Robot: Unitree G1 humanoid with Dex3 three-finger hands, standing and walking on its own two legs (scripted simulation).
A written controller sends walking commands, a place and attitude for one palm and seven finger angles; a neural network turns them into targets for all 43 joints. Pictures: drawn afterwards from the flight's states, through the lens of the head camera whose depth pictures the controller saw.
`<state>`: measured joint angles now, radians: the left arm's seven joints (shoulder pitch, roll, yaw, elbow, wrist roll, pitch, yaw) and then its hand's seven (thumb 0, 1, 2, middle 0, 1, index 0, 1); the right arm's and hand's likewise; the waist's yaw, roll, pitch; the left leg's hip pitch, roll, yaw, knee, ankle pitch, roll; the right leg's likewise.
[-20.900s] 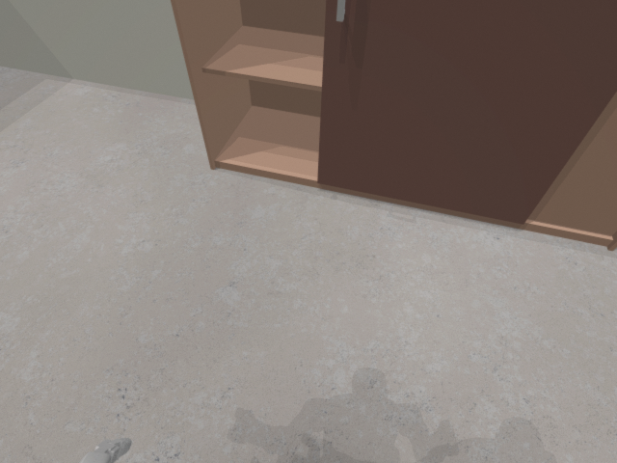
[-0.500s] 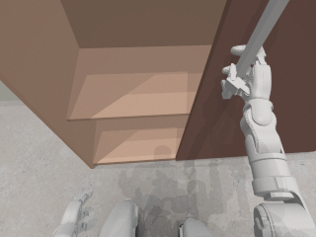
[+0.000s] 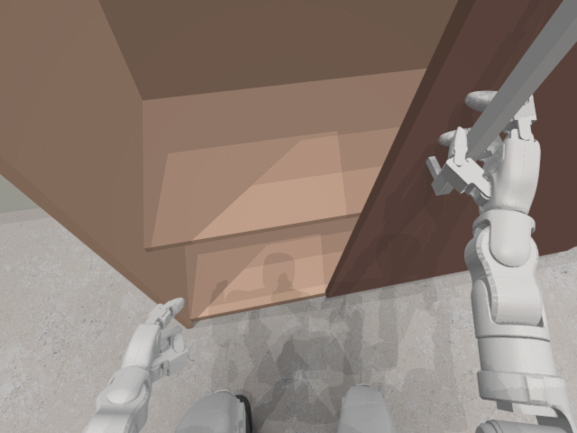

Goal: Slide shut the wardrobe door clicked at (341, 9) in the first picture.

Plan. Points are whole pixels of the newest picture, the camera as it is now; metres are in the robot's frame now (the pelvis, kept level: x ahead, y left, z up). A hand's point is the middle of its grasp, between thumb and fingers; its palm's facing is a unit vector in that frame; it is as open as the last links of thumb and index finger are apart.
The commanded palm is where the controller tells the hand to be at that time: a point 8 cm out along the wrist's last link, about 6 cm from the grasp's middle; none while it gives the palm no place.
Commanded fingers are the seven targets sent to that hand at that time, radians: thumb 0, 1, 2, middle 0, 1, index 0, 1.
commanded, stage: step sideways, sliding the door along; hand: right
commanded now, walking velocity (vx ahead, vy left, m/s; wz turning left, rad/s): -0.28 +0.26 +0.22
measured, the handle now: (493, 96) +0.43 -0.23 +0.19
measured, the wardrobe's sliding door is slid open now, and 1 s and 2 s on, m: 0.45 0.16 0.00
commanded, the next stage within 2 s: none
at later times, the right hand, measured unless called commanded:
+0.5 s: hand (343, 177) +0.37 -0.07 +0.13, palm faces +0.28 +0.96 -0.03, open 6.3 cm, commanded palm +0.33 -0.05 +0.14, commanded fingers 0.00 -0.90 -0.90 0.45 1.40 0.45 1.40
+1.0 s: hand (206, 205) +0.34 +0.08 +0.13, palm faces +0.10 +0.99 -0.03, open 6.3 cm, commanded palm +0.31 +0.08 +0.14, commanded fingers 0.00 -0.90 -0.90 0.45 1.40 0.45 1.40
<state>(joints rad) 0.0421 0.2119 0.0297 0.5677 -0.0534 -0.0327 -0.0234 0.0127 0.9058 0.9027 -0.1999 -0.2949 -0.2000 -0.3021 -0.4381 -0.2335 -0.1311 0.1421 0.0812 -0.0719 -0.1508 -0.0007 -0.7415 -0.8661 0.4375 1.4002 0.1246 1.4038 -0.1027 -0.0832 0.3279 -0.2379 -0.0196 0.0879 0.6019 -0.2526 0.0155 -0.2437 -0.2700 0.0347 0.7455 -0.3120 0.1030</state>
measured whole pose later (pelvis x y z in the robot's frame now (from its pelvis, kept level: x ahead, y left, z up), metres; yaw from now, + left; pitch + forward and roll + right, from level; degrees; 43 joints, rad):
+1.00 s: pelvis -0.04 +0.19 +0.01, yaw +7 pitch -3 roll +2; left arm 0.09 0.19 0.04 0.61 -0.03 0.01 -0.01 0.01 0.91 0.90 -0.20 -0.29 -0.20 -0.30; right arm -0.26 -0.16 -0.05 0.00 0.07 -0.06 -0.17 0.02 -0.79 -0.83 0.36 1.40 0.16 1.36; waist -0.07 -0.02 0.23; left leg -0.36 0.00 0.04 0.87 -0.41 -0.01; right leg -0.23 -0.19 0.00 0.57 -0.26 0.10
